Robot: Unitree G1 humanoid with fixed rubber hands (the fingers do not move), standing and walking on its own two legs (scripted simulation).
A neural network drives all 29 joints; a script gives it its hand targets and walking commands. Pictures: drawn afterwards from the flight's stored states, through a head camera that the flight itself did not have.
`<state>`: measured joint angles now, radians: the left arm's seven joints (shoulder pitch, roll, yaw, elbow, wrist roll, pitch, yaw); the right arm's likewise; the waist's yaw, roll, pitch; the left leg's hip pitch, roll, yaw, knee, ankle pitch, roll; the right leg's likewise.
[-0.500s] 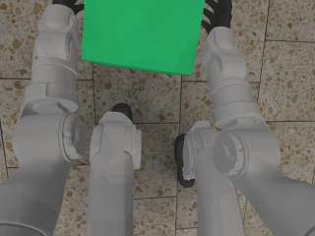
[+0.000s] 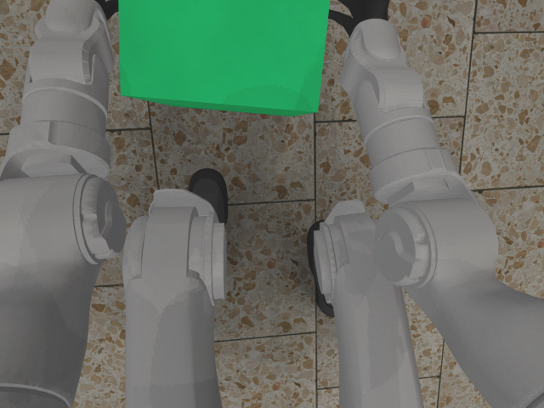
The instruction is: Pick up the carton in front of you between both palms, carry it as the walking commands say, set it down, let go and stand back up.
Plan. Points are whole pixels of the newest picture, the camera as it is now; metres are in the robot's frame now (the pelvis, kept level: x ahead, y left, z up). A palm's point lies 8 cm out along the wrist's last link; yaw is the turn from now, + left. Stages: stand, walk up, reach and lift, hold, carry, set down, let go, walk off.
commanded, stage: set down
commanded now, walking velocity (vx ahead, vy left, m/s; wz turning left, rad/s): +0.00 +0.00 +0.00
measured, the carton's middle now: (233, 33) +0.51 +0.14 -0.25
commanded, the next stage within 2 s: none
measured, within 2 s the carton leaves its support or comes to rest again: neither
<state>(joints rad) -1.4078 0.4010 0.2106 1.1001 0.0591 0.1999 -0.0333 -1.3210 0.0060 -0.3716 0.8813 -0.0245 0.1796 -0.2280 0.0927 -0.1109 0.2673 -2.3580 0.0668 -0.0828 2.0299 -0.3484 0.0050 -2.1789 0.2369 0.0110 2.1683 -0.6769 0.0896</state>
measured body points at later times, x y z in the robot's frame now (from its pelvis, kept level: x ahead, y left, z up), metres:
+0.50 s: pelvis +0.00 -0.01 -0.01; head +0.35 +0.07 +0.26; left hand +0.51 +0.29 -0.18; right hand +0.54 -0.03 -0.18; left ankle +0.16 +0.14 -0.35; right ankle +0.09 -0.12 -0.35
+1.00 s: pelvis +0.00 +0.01 -0.01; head +0.38 +0.07 +0.21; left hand +0.50 +0.34 -0.22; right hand +0.54 -0.05 -0.21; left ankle +0.16 +0.14 -0.35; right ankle +0.09 -0.11 -0.35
